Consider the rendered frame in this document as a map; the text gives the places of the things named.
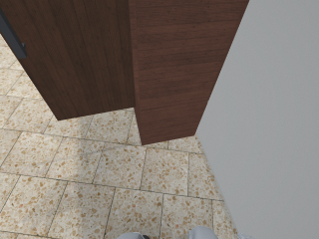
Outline cupboard door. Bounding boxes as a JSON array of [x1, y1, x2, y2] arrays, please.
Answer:
[[0, 0, 136, 121]]

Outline handle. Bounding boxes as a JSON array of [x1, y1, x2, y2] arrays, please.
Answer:
[[0, 8, 28, 59]]

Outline robot right thigh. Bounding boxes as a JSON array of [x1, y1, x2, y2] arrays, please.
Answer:
[[188, 226, 218, 239]]

